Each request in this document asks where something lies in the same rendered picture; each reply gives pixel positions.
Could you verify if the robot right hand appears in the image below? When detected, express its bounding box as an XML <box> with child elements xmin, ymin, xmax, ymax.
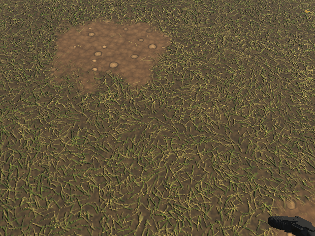
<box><xmin>268</xmin><ymin>216</ymin><xmax>315</xmax><ymax>236</ymax></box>

